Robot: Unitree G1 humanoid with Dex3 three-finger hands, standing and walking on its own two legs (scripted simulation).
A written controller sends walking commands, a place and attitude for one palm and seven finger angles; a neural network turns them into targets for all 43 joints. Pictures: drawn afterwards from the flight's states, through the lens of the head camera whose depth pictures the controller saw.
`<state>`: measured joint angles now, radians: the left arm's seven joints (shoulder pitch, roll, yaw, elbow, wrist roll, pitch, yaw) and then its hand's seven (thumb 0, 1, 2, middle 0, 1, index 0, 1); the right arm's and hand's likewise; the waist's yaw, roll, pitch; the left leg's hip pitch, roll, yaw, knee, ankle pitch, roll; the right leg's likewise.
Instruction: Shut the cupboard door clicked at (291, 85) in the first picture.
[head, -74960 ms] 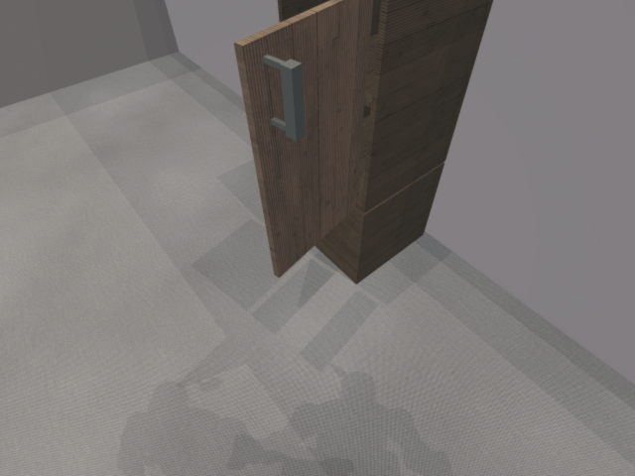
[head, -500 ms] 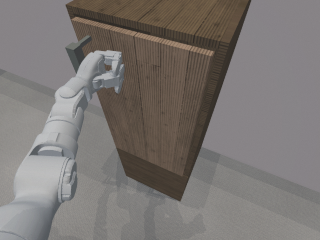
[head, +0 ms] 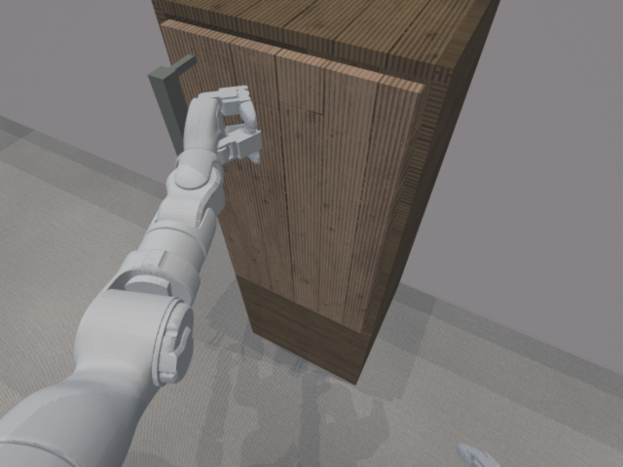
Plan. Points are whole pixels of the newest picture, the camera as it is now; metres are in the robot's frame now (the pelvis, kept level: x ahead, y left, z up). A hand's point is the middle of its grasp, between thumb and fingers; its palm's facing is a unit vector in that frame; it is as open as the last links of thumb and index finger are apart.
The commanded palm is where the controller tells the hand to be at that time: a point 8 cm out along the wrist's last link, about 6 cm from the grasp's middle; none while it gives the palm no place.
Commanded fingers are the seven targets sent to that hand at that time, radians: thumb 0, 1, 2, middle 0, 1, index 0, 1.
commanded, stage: pull the fist back off the door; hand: left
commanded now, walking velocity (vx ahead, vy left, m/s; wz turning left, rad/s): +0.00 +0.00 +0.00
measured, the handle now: (187, 109) +0.55 +0.15 +0.17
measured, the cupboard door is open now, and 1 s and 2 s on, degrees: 0 0 0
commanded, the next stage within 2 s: draw the hand back to the body in 0.56 s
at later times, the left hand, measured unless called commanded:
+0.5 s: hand (241, 173) +0.42 +0.07 +0.17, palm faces -0.12 -0.99 +0.01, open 3.1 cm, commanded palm +0.40 +0.11 +0.18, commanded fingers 0.00 0.90 0.90 -1.30 -1.50 -1.30 -1.50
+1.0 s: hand (182, 206) +0.37 +0.13 +0.17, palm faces -0.07 -1.00 -0.04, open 3.1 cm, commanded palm +0.33 +0.17 +0.18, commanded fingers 0.00 0.90 0.90 -1.30 -1.50 -1.30 -1.50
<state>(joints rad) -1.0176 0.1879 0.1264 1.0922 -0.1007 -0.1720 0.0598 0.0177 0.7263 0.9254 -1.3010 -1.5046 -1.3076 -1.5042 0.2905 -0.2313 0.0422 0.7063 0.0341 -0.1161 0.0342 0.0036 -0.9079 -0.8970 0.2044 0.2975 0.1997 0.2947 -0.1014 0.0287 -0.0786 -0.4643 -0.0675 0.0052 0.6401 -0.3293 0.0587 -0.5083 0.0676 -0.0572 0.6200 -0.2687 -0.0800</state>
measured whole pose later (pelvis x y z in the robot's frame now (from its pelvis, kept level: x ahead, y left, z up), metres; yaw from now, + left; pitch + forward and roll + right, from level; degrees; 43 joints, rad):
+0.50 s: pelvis +0.02 +0.02 +0.01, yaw -3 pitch +3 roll +0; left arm -0.53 0.11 0.03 0.49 -0.16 -0.06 0.04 0.02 0.90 0.91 -1.30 -1.50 -1.30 -1.50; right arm 0.30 -0.26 0.01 0.66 0.07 -0.09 0.00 0.01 -0.91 -0.90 0.20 0.30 0.20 0.29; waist -0.04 0.04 -0.06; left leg -0.26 -0.06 0.05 0.53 -0.33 0.08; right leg -0.32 0.08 0.00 0.53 -0.26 -0.06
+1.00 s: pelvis +0.03 +0.02 +0.01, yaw -1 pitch -1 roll -1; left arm -0.25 0.18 0.03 0.11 -0.17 0.15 -0.03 0.01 0.90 0.90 -1.30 -1.50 -1.30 -1.50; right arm 0.21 -0.23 0.06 0.58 0.08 0.02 -0.01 0.01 -0.91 -0.90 0.20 0.30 0.20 0.29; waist 0.00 0.05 -0.07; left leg -0.16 -0.07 0.02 0.51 -0.34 0.08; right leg -0.21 0.07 -0.02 0.50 -0.27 -0.06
